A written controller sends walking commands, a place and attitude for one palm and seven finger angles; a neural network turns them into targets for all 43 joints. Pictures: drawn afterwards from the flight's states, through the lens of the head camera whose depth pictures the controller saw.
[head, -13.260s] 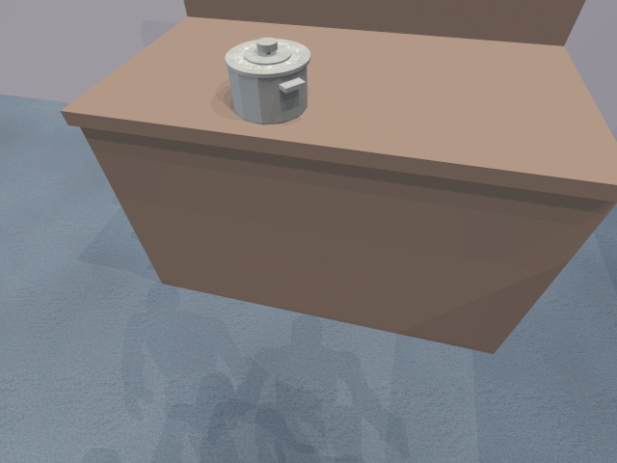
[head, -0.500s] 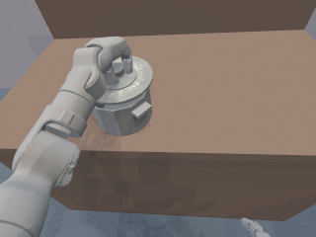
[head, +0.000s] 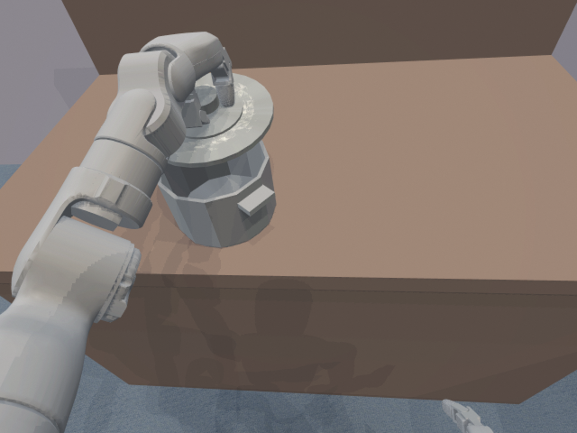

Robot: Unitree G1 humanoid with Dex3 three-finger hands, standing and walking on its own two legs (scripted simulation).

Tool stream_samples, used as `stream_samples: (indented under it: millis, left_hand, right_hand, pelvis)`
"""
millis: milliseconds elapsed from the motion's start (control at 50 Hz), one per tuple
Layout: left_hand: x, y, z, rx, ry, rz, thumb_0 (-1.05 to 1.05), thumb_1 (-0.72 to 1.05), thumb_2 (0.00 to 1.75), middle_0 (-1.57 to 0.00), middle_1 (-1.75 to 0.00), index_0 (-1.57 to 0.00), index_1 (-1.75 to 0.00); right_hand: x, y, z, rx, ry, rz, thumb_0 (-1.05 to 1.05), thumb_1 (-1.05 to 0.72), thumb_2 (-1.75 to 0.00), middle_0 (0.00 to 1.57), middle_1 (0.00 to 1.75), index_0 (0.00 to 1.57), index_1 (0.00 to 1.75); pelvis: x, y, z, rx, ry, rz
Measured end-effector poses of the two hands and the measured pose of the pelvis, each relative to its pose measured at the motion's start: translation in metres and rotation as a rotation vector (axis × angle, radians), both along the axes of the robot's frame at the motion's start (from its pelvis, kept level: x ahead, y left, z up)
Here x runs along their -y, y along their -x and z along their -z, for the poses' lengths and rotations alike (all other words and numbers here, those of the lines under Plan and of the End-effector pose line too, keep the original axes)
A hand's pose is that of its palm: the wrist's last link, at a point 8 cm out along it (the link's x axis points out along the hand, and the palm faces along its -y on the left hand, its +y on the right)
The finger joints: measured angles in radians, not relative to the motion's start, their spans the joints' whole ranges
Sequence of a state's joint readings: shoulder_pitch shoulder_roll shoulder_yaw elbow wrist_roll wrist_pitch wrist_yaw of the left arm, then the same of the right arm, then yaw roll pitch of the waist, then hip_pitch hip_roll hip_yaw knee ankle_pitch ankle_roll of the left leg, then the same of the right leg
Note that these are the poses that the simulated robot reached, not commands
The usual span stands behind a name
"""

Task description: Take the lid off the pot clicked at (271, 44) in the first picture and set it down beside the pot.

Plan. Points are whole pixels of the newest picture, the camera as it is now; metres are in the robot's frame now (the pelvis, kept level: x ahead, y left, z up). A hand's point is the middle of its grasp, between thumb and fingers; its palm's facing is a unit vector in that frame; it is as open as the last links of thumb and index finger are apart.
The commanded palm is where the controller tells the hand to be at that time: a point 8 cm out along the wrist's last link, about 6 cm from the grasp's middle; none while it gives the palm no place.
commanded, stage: lift the lid straight up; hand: left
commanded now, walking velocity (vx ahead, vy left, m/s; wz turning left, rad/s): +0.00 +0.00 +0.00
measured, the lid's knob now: (201, 100) +0.50 +0.10 +0.23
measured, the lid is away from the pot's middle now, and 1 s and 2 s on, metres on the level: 0.01 0.03 0.12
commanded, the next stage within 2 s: move the lid sideways beside the pot in 0.90 s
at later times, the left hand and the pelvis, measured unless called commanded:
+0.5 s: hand (194, 69) +0.47 +0.09 +0.29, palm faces -0.13 -0.01 -0.99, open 7.1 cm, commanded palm +0.45 +0.10 +0.35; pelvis +0.00 +0.00 +0.00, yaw +0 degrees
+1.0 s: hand (190, 51) +0.48 +0.09 +0.31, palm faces -0.10 -0.01 -1.00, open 7.1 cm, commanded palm +0.45 +0.10 +0.37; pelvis +0.00 +0.00 +0.00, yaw +0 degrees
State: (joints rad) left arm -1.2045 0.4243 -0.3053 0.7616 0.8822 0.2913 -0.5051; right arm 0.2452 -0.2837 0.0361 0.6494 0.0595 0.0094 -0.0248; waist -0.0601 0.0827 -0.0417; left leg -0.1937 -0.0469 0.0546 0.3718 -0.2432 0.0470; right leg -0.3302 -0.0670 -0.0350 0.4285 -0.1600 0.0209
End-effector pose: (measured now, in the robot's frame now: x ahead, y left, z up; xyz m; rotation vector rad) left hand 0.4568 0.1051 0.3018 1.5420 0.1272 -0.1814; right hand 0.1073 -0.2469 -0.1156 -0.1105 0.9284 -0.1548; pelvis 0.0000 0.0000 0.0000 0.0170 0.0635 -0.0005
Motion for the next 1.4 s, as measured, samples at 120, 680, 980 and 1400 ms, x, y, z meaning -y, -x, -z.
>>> stream_samples:
  millis: [120, 680, 980, 1400]
  left_hand:
    - [0.003, 0.004, -0.012, 0.025, -0.001, 0.006, 0.02, 0.18, 0.94, -0.66, -0.86, -0.78, -0.9]
    - [0.011, -0.004, -0.056, 0.089, -0.013, -0.032, 0.03, 0.18, 0.94, -0.67, -0.86, -0.79, -0.9]
    - [0.009, -0.004, -0.06, 0.097, -0.017, -0.036, 0.03, 0.18, 0.94, -0.66, -0.86, -0.79, -0.91]
    - [-0.04, 0.006, -0.062, 0.096, -0.024, -0.113, 0.03, 0.17, 0.94, -0.67, -0.86, -0.79, -0.91]
  right_hand:
    - [0.001, 0.003, 0.0, -0.004, 0.0, -0.002, 0.01, -0.91, -0.9, 0.2, 0.3, 0.2, 0.3]
    - [0.004, 0.007, 0.002, -0.007, 0.011, 0.011, 0.01, -0.91, -0.9, 0.2, 0.3, 0.2, 0.3]
    - [0.001, -0.005, -0.001, -0.004, 0.006, -0.005, 0.01, -0.91, -0.9, 0.2, 0.3, 0.2, 0.3]
    - [-0.001, -0.01, -0.007, 0.001, 0.017, -0.011, 0.01, -0.91, -0.9, 0.2, 0.3, 0.2, 0.3]
  pelvis:
    - [0.0, 0.001, 0.0, 0.002, -0.001, 0.0]
    - [0.003, 0.001, 0.0, -0.019, -0.004, 0.003]
    - [0.0, -0.003, -0.001, -0.024, 0.0, 0.0]
    - [-0.002, 0.001, -0.001, -0.014, 0.003, 0.001]
